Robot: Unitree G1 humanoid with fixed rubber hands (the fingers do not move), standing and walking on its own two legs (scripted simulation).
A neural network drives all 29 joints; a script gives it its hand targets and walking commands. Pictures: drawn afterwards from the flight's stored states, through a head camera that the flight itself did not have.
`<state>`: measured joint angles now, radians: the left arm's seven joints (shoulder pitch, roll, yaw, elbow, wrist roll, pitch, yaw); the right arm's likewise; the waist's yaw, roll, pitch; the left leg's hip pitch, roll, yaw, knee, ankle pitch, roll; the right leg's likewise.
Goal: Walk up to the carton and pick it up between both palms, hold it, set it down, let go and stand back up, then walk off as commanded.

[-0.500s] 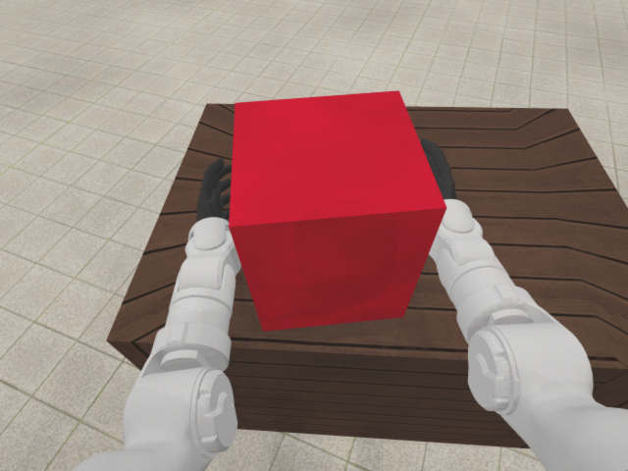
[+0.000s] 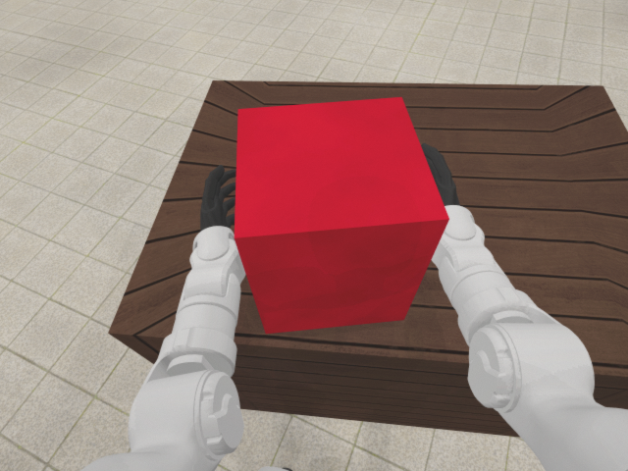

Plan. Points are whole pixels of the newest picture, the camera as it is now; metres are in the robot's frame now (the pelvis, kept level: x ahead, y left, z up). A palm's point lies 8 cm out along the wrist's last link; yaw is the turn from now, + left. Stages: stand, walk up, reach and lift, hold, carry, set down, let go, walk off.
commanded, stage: set down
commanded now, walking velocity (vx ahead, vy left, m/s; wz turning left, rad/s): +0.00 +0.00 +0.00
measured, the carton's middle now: (328, 224) +0.41 +0.09 +0.04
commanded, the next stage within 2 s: none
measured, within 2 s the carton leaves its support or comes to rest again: rests again in 0.24 s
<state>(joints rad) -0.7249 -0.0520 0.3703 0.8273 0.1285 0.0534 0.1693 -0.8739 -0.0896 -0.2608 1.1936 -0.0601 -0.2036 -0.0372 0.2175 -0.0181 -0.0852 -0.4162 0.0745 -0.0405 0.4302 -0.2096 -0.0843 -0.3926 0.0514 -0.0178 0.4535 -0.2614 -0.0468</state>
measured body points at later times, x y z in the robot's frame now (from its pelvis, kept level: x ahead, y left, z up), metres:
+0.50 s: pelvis +0.00 +0.00 +0.00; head +0.09 +0.00 +0.44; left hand +0.38 +0.24 +0.03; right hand +0.47 -0.05 +0.03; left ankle -0.01 +0.17 -0.74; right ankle -0.03 -0.08 -0.74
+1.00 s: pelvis +0.00 +0.00 +0.00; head +0.10 +0.00 +0.44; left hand +0.38 +0.25 +0.02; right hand +0.48 -0.04 +0.04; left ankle -0.01 +0.17 -0.74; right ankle -0.03 -0.08 -0.74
